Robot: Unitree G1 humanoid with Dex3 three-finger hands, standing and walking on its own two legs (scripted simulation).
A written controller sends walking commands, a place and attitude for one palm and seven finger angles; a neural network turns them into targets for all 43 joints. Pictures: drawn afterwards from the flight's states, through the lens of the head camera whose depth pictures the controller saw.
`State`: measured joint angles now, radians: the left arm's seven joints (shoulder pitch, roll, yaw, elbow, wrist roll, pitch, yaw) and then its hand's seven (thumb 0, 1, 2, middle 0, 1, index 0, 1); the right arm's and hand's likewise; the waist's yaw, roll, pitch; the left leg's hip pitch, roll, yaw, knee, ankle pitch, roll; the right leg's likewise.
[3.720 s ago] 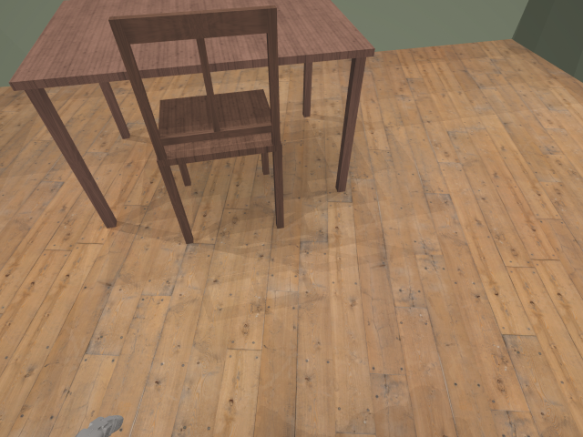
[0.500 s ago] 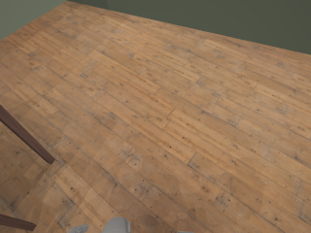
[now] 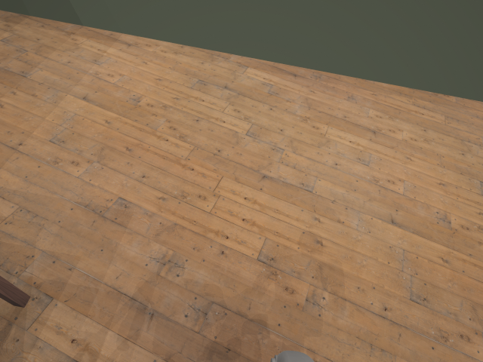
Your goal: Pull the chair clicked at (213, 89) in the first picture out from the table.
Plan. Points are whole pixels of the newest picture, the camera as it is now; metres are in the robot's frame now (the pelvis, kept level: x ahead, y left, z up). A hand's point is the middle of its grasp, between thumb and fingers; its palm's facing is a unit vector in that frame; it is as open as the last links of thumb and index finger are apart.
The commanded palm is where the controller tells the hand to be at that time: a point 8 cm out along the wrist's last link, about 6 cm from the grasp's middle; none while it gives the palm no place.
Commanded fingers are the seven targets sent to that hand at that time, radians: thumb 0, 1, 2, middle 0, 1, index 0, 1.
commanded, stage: walk to a spot facing it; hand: left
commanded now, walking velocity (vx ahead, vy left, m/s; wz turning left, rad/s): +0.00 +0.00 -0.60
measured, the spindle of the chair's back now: out of the picture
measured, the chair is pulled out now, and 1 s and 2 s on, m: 0.00 0.00 0.00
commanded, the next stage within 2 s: turn to face it in 1.24 s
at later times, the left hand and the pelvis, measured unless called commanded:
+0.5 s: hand (188, 351) +0.16 +0.10 -0.15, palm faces -0.29 -0.92 -0.26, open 7.4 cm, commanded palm none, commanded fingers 0.00 0.90 0.90 -0.20 -0.30 -0.20 -0.30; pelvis +0.00 -0.06 -0.01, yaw -18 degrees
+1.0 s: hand (181, 299) +0.26 +0.13 -0.18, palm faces -0.48 -0.86 -0.17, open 7.4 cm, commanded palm none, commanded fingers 0.00 0.90 0.90 -0.20 -0.30 -0.20 -0.30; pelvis +0.13 -0.03 +0.00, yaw -36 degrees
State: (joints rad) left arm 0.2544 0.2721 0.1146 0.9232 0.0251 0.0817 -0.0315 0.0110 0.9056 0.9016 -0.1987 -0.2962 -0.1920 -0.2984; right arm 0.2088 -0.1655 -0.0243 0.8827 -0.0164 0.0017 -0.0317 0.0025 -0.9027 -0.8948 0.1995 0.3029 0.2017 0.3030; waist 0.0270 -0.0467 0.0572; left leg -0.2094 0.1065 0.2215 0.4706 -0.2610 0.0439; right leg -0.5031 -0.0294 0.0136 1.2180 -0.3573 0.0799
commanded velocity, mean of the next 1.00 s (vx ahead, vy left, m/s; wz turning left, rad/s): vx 0.13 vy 0.00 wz -0.58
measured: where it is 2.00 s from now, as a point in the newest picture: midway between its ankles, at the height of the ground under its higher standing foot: outside the picture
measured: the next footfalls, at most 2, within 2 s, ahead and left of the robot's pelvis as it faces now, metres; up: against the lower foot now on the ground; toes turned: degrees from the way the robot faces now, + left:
right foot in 0.30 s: -0.01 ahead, -0.15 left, +0.00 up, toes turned -19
left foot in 0.78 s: +0.21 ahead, +0.02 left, +0.00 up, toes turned -22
